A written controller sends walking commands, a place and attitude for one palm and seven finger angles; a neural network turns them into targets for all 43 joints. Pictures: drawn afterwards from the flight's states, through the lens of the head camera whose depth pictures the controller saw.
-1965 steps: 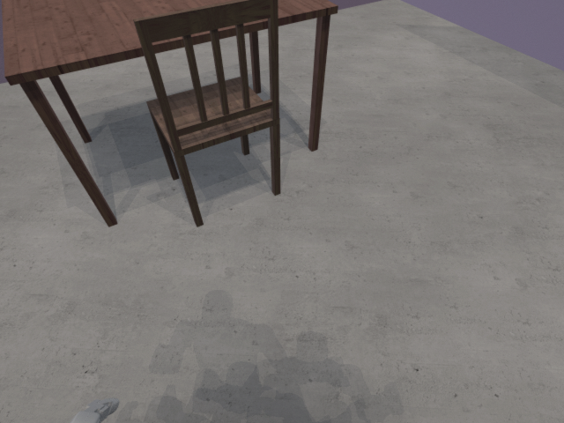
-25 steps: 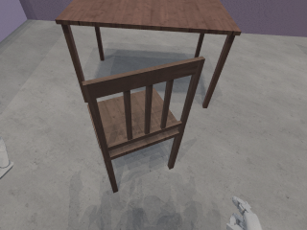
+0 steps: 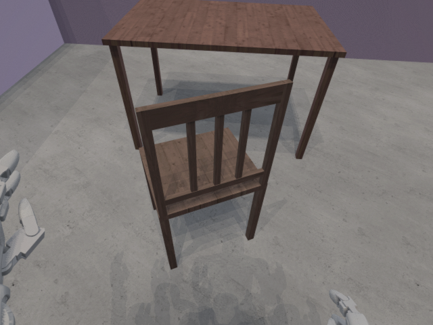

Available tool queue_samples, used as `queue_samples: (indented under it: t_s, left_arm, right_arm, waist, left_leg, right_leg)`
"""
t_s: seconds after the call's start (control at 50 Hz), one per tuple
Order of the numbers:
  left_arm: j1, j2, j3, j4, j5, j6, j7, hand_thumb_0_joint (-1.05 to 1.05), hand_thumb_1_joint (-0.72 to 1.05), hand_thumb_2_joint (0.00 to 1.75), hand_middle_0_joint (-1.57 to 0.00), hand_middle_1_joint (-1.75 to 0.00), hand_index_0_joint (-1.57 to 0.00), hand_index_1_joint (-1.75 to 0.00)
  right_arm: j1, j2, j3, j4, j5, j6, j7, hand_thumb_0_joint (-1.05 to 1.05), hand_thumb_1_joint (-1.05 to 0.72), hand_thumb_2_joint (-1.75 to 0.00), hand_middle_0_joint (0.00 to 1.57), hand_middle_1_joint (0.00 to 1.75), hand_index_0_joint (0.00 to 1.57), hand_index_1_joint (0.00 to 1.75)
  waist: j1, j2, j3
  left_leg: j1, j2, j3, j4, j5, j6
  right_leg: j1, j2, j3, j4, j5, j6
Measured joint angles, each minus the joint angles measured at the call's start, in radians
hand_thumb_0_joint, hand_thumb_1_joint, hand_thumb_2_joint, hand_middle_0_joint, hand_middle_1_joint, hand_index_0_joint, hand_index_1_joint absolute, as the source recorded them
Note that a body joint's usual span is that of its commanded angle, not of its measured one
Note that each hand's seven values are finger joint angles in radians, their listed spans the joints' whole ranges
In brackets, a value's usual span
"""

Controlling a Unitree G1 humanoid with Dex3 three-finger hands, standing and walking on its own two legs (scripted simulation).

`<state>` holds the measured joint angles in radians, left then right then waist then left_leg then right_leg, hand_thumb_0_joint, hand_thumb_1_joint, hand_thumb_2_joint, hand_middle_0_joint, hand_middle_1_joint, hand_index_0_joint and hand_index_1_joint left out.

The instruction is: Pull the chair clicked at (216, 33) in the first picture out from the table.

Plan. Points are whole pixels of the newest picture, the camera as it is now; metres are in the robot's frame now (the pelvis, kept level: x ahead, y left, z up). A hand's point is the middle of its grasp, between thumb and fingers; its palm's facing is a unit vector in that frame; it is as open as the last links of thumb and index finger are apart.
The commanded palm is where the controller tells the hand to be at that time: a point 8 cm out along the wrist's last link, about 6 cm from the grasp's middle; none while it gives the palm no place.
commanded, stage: stop stepping back and stand still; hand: left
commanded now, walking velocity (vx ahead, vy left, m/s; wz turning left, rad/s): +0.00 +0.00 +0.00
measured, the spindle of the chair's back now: (218, 152) +0.64 +0.03 -0.09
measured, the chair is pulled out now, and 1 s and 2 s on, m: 0.54 0.54 0.54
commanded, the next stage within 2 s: let the arm hang, fingers relaxed in 0.90 s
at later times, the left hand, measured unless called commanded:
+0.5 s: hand (48, 209) +0.24 +0.27 +0.15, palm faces +0.44 -0.78 -0.44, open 7.4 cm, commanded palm +0.18 +0.30 +0.18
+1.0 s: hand (58, 196) +0.26 +0.26 +0.16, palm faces +0.38 -0.80 -0.47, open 7.4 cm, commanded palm none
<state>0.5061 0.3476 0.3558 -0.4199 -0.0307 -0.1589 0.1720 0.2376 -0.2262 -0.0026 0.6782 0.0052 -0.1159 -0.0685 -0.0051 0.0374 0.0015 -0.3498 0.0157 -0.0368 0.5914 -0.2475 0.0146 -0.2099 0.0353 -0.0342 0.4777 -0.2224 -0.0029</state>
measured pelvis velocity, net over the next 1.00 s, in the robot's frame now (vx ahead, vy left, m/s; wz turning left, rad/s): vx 0.06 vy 0.00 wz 0.00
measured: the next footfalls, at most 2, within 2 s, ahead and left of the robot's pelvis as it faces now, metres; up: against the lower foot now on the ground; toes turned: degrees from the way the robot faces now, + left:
none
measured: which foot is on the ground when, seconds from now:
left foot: down 0.00-1.00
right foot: down 0.00-1.00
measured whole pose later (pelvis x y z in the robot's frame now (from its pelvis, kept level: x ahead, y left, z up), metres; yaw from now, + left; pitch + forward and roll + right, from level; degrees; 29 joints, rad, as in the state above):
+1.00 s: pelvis +0.06 +0.00 +0.01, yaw +0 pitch +0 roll -1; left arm 0.59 0.41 0.39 -0.47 -0.06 -0.17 0.14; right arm 0.20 -0.20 0.00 0.62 0.02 -0.06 -0.07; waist 0.00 0.01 0.01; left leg -0.24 -0.01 -0.01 0.45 -0.21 0.02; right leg -0.10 0.02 0.01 0.37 -0.27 0.00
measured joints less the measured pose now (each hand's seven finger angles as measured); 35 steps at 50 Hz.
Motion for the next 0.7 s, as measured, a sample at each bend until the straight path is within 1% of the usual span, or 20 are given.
queue_samples:
  t_s: [0.06, 0.12, 0.16, 0.22, 0.24, 0.34, 0.4, 0.46, 0.5, 0.56, 0.64, 0.7]
  left_arm:
    - [0.007, 0.016, 0.003, -0.018, 0.003, 0.002, -0.005, 0.01, 0.89, 0.9, -0.21, -0.3, -0.21, -0.3]
    - [0.025, 0.051, 0.034, -0.042, 0.012, -0.003, -0.009, 0.01, 0.89, 0.9, -0.21, -0.3, -0.22, -0.3]
    - [0.037, 0.079, 0.061, -0.064, 0.013, -0.014, -0.01, 0.01, 0.89, 0.9, -0.21, -0.3, -0.22, -0.3]
    - [0.062, 0.096, 0.085, -0.095, 0.009, -0.035, -0.012, 0.01, 0.89, 0.9, -0.21, -0.3, -0.22, -0.3]
    - [0.073, 0.096, 0.086, -0.1, 0.007, -0.042, -0.013, 0.01, 0.89, 0.9, -0.21, -0.3, -0.22, -0.3]
    - [0.112, 0.063, 0.06, -0.075, 0.005, -0.047, -0.019, 0.01, 0.89, 0.9, -0.21, -0.3, -0.22, -0.3]
    - [0.091, 0.038, 0.041, -0.03, 0.004, -0.035, -0.018, 0.01, 0.89, 0.9, -0.21, -0.3, -0.22, -0.3]
    - [0.047, 0.023, 0.027, 0.005, 0.002, -0.02, -0.016, 0.01, 0.89, 0.9, -0.21, -0.3, -0.22, -0.3]
    - [0.021, 0.019, 0.021, 0.011, 0.001, -0.012, -0.016, 0.01, 0.89, 0.9, -0.21, -0.3, -0.22, -0.3]
    - [0.004, 0.025, 0.016, -0.007, -0.002, -0.011, -0.018, 0.01, 0.89, 0.9, -0.21, -0.3, -0.22, -0.3]
    - [0.027, 0.053, 0.025, -0.058, -0.007, -0.021, -0.025, 0.01, 0.89, 0.9, -0.21, -0.3, -0.22, -0.3]
    - [0.061, 0.08, 0.042, -0.089, -0.013, -0.031, -0.031, 0.01, 0.89, 0.9, -0.21, -0.3, -0.22, -0.3]
  right_arm:
    - [0.004, 0.01, 0.001, -0.005, -0.001, 0.001, -0.005, 0.01, -0.9, -0.89, 0.21, 0.3, 0.21, 0.3]
    - [0.017, 0.033, 0.003, -0.027, 0.002, -0.011, -0.01, 0.01, -0.9, -0.89, 0.2, 0.3, 0.21, 0.3]
    - [0.028, 0.046, 0.004, -0.043, 0.002, -0.025, -0.008, 0.01, -0.9, -0.89, 0.2, 0.3, 0.21, 0.3]
    - [0.024, 0.05, 0.009, -0.041, 0.0, -0.038, 0.002, 0.01, -0.9, -0.89, 0.2, 0.3, 0.21, 0.3]
    - [0.021, 0.049, 0.011, -0.033, 0.001, -0.039, 0.005, 0.01, -0.9, -0.89, 0.2, 0.3, 0.21, 0.3]
    - [0.015, 0.042, 0.012, -0.007, 0.001, -0.028, 0.012, 0.01, -0.9, -0.89, 0.21, 0.3, 0.21, 0.3]
    - [0.003, 0.036, 0.011, 0.002, 0.0, -0.025, 0.008, 0.01, -0.9, -0.89, 0.21, 0.3, 0.21, 0.3]
    - [-0.014, 0.032, 0.01, 0.005, 0.001, -0.022, 0.003, 0.01, -0.9, -0.89, 0.21, 0.3, 0.21, 0.3]
    - [-0.027, 0.03, 0.009, 0.001, 0.002, -0.02, 0.002, 0.01, -0.9, -0.89, 0.21, 0.3, 0.21, 0.3]
    - [-0.047, 0.029, 0.008, -0.016, 0.003, -0.016, 0.002, 0.01, -0.9, -0.89, 0.21, 0.3, 0.21, 0.3]
    - [-0.068, 0.028, 0.003, -0.05, 0.007, -0.003, 0.007, 0.01, -0.9, -0.89, 0.21, 0.3, 0.21, 0.3]
    - [-0.075, 0.027, -0.001, -0.072, 0.01, 0.013, 0.01, 0.01, -0.9, -0.89, 0.2, 0.3, 0.21, 0.3]
  waist:
    - [-0.017, -0.023, 0.004]
    - [-0.031, -0.047, 0.005]
    - [-0.036, -0.057, 0.008]
    - [-0.032, -0.045, 0.025]
    - [-0.028, -0.038, 0.027]
    - [0.001, -0.008, 0.004]
    - [0.015, 0.0, -0.001]
    - [0.023, -0.007, 0.003]
    - [0.023, -0.019, 0.008]
    - [0.015, -0.037, 0.014]
    - [-0.004, -0.055, 0.016]
    - [-0.012, -0.061, 0.015]
  left_leg:
    - [0.016, -0.006, 0.006, -0.029, 0.059, 0.005]
    - [0.025, -0.016, 0.011, -0.07, 0.066, 0.012]
    - [0.023, -0.026, 0.008, -0.094, 0.079, 0.012]
    - [0.021, -0.026, 0.0, -0.107, 0.113, 0.01]
    - [0.024, -0.025, -0.002, -0.107, 0.111, 0.008]
    - [0.033, -0.018, 0.002, -0.111, 0.086, 0.006]
    - [0.044, -0.017, 0.006, -0.112, 0.075, 0.006]
    - [0.059, -0.018, 0.008, -0.113, 0.063, 0.005]
    - [0.071, -0.019, 0.011, -0.117, 0.056, 0.005]
    - [0.084, -0.021, 0.016, -0.125, 0.049, 0.004]
    - [0.093, -0.022, 0.021, -0.131, 0.04, 0.003]
    - [0.096, -0.022, 0.025, -0.134, 0.035, 0.002]
  right_leg:
    - [-0.002, -0.007, 0.005, 0.018, -0.036, 0.007]
    - [-0.013, -0.009, 0.022, 0.035, -0.102, 0.013]
    - [-0.003, -0.012, 0.026, 0.017, -0.096, 0.013]
    - [0.014, -0.01, 0.02, -0.037, 0.004, 0.009]
    - [0.02, -0.009, 0.017, -0.047, 0.011, 0.008]
    - [0.041, -0.004, 0.022, -0.078, -0.005, 0.005]
    - [0.054, -0.003, 0.026, -0.086, -0.012, 0.005]
    - [0.069, -0.004, 0.029, -0.09, -0.022, 0.003]
    - [0.078, -0.005, 0.032, -0.09, -0.03, 0.002]
    - [0.088, -0.008, 0.036, -0.092, -0.039, 0.002]
    - [0.095, -0.01, 0.041, -0.098, -0.047, 0.001]
    - [0.097, -0.011, 0.046, -0.1, -0.051, 0.001]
